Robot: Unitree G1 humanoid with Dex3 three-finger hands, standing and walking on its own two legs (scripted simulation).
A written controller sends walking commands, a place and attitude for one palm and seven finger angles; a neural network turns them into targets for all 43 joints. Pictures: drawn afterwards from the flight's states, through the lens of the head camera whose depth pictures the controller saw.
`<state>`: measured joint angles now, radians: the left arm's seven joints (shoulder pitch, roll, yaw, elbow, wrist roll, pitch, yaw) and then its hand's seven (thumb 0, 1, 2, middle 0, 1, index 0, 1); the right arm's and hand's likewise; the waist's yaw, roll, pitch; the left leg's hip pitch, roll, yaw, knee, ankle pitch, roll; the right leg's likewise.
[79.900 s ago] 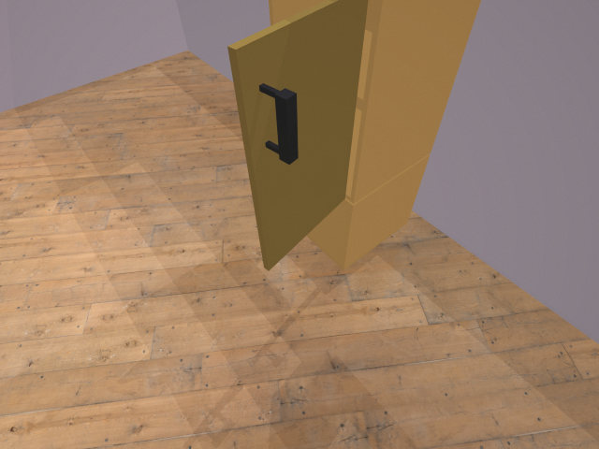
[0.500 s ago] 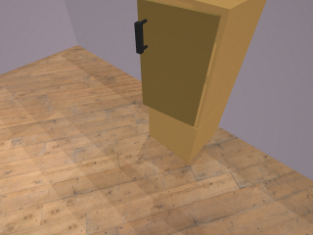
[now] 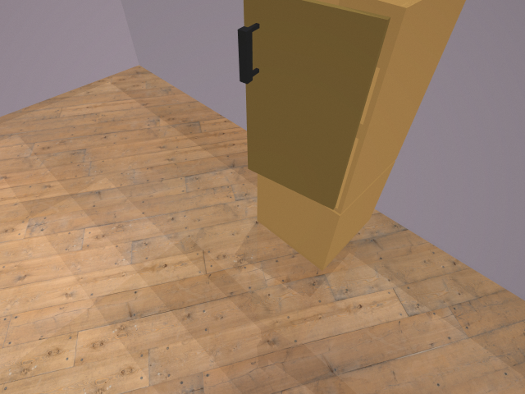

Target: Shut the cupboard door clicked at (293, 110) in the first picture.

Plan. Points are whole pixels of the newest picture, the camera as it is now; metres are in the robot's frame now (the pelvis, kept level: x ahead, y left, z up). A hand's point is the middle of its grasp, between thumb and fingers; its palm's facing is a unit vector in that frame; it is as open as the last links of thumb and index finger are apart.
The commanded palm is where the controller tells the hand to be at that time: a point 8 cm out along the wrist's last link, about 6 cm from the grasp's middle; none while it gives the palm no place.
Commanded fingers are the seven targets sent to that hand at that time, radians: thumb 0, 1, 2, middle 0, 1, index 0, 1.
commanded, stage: walk to a spot facing it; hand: left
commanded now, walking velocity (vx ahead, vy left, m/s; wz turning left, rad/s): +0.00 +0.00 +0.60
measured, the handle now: (250, 53) +0.88 +0.06 +0.11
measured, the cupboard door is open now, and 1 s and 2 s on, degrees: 10 10 10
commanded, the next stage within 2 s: none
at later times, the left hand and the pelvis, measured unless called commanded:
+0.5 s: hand out of the picture +0.05 +0.26 -0.15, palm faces +0.29 -0.92 -0.28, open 7.3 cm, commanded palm none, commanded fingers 0.00 0.90 0.90 -0.20 -0.30 -0.20 -0.30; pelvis -0.02 +0.02 +0.00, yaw +18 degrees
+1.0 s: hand out of the picture -0.10 +0.20 -0.19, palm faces +0.61 -0.74 -0.28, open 7.4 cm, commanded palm none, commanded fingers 0.00 0.90 0.90 -0.20 -0.30 -0.20 -0.30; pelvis -0.01 -0.01 -0.02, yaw +39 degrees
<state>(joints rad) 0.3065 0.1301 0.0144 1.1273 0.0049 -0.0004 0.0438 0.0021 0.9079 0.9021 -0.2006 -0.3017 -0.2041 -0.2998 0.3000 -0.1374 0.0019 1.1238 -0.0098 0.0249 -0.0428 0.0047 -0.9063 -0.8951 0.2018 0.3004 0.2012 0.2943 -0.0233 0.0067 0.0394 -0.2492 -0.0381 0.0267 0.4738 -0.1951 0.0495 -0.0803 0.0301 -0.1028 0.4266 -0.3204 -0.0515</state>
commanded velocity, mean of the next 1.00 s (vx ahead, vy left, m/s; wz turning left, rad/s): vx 0.01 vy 0.00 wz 0.60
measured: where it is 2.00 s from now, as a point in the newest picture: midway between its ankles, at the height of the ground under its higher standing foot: outside the picture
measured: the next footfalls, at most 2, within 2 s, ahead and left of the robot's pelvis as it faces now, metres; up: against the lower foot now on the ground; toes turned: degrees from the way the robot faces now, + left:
right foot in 0.60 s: +0.06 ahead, -0.13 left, +0.00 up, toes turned +24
left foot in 0.88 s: -0.03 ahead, +0.13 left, +0.00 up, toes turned +39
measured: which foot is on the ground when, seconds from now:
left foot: down 0.00-0.60, up 0.62-0.86, down 0.88-1.00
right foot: down 0.00-0.20, up 0.22-0.58, down 0.60-0.88, up 0.90-1.00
